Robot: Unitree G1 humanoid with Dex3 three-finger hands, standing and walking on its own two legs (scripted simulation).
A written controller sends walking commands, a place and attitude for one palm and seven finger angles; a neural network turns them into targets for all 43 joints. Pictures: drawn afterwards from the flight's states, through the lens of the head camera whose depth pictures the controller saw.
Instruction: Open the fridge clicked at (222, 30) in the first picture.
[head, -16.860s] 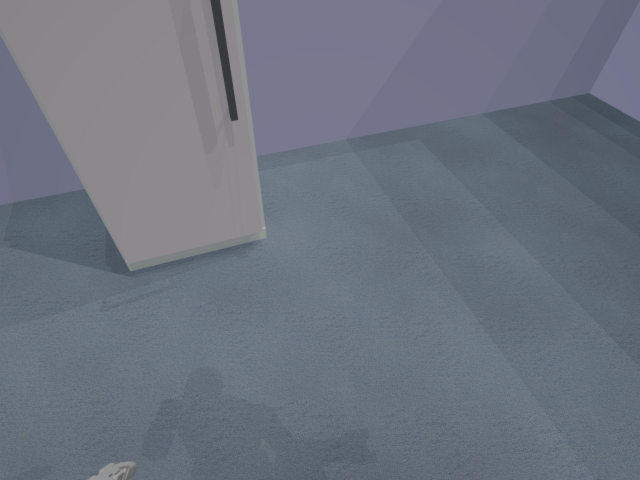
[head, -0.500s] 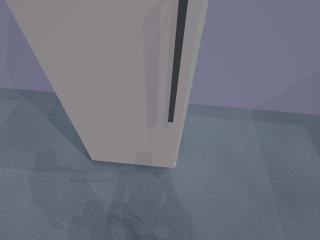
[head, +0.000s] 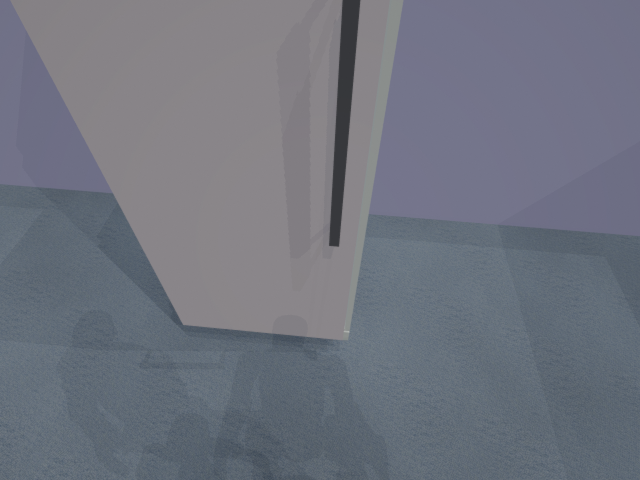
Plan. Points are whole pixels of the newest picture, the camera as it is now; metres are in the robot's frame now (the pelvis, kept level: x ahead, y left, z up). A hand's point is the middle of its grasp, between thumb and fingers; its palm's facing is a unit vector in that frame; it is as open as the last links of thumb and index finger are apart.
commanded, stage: look again from close up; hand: right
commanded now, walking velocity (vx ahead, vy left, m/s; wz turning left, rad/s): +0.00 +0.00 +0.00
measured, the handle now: (342, 133) +0.59 +0.00 +0.11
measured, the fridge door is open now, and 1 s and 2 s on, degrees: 0 0 0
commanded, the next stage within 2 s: shuffle to correct the standing spot in 0.62 s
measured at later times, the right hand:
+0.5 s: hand out of the picture -0.02 -0.19 -0.18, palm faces +0.02 +0.98 -0.17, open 7.4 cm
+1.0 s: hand out of the picture -0.02 -0.17 -0.18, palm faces -0.01 +0.98 -0.19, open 7.4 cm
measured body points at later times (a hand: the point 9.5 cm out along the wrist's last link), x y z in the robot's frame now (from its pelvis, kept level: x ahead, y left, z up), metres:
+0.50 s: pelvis -0.02 -0.02 +0.00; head +0.00 -0.02 +0.45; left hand -0.03 +0.19 -0.16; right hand -0.02 -0.24 -0.16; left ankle -0.03 +0.12 -0.74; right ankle -0.02 -0.14 -0.74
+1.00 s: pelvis +0.00 +0.02 -0.01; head +0.02 +0.02 +0.44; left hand -0.03 +0.23 -0.17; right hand -0.02 -0.22 -0.16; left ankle -0.03 +0.11 -0.74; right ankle -0.02 -0.14 -0.74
